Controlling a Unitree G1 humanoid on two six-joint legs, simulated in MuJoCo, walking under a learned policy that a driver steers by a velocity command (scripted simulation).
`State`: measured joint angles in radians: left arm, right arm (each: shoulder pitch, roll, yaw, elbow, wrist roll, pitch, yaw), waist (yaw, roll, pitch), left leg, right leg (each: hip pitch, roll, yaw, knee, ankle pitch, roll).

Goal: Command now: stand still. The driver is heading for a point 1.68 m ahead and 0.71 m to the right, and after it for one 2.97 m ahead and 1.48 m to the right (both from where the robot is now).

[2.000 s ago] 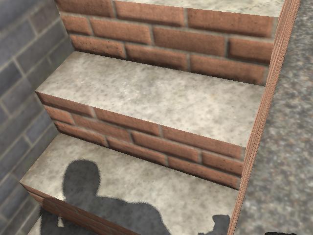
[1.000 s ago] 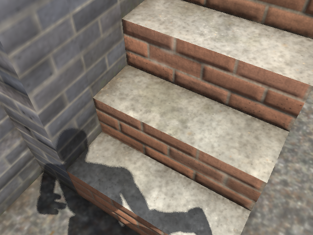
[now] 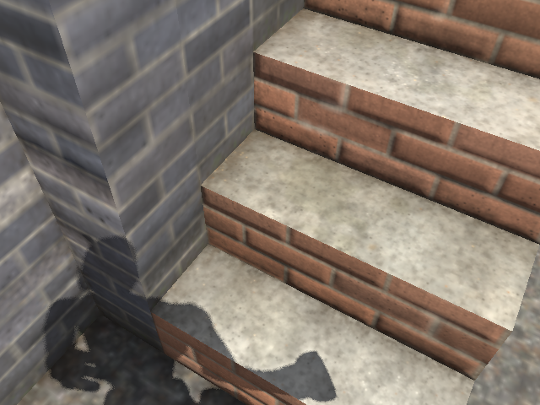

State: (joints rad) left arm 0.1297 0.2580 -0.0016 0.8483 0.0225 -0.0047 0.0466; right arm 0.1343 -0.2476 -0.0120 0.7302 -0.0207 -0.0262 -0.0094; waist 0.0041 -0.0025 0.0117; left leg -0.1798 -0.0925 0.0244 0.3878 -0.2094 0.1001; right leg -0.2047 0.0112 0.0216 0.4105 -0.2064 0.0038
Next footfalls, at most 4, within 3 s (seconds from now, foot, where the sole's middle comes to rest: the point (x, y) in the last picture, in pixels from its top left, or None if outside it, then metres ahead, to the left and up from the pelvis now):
none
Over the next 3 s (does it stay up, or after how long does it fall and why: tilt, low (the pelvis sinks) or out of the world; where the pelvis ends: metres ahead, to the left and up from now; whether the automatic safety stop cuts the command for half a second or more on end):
stays up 0.00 0.00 0.00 its command is cut before an obstacle from the start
